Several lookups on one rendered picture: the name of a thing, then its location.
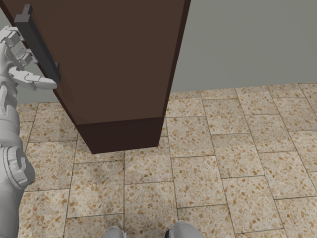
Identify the robot left hand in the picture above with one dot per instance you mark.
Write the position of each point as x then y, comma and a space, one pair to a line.
21, 58

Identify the left robot forearm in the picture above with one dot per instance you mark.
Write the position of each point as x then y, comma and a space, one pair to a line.
9, 117

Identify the left robot shin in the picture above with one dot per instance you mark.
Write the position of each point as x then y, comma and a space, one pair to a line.
114, 228

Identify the cupboard door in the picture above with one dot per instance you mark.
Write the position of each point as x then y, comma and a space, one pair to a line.
115, 56

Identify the robot left upper arm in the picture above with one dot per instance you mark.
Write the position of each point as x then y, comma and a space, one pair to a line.
16, 173

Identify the robot right thigh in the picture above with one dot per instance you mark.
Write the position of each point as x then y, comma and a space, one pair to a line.
184, 230

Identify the handle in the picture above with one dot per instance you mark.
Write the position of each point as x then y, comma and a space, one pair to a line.
29, 31

